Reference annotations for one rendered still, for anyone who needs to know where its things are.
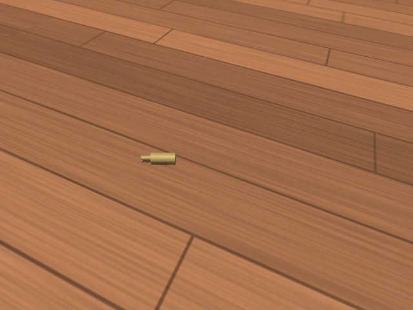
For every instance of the bottle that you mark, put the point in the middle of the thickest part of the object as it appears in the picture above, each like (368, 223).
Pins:
(160, 157)

